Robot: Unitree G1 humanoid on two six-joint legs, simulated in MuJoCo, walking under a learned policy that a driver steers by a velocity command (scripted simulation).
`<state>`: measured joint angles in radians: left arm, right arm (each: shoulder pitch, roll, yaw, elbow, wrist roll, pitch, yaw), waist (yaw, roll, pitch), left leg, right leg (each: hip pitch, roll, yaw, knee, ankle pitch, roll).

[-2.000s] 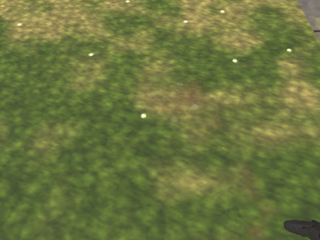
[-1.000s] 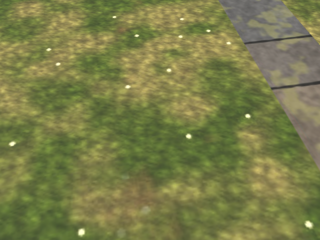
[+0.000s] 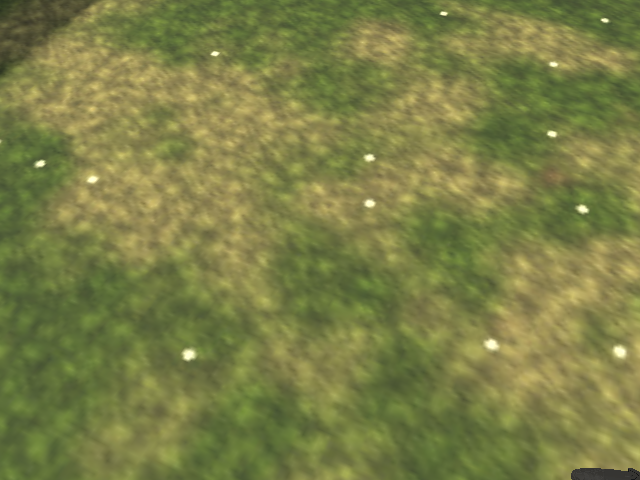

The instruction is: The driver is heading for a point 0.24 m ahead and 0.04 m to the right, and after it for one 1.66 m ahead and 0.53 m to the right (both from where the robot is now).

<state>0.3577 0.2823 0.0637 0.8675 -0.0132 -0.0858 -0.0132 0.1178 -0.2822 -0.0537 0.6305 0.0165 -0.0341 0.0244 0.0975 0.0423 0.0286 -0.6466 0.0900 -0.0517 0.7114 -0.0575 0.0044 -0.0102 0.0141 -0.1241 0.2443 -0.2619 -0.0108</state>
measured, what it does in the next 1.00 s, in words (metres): walks ahead, turning right: left foot, then right foot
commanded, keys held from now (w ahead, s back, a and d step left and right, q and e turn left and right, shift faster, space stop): w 0.04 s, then w+e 0.86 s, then e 0.10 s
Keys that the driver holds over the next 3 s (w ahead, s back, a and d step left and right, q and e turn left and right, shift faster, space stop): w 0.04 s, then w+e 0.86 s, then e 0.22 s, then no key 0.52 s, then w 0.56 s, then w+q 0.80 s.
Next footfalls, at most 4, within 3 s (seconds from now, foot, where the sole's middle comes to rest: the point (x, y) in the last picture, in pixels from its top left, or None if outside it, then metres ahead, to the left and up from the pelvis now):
0.12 left None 0.24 0.14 -0.78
0.64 right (434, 473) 0.50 -0.14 -0.78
1.10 left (405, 329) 0.83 -0.08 -0.78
1.46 right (484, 409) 0.64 -0.25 -0.78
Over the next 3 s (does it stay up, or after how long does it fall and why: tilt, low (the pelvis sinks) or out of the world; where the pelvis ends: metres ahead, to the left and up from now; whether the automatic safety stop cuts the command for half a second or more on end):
stays up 1.21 -0.46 -0.01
